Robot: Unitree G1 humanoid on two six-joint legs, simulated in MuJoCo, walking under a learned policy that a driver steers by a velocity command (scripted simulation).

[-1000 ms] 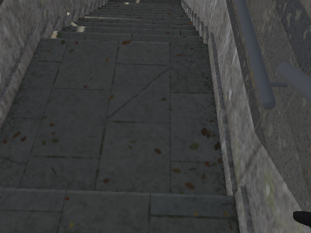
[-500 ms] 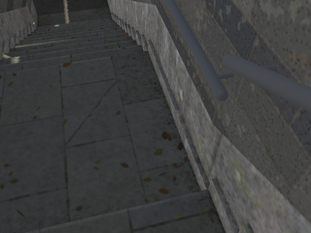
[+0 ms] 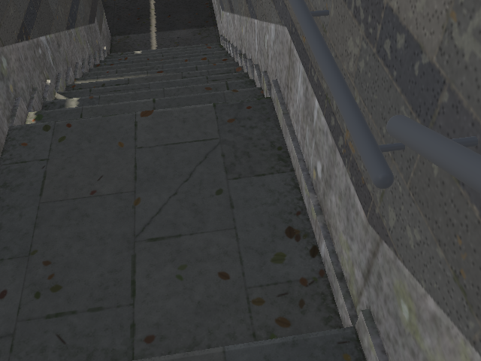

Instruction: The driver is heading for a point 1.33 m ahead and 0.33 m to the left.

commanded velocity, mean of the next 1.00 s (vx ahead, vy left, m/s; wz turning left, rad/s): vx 0.95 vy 0.00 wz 0.54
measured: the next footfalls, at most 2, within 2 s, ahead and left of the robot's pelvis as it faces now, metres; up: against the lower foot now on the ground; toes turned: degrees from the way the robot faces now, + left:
left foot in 0.34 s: +0.26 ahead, +0.11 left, -0.15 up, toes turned +18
right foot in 0.72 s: +0.59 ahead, +0.12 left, -0.30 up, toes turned +37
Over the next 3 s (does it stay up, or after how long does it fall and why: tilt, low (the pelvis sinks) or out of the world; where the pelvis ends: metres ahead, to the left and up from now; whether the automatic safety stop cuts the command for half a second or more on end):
stays up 1.31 0.51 -0.42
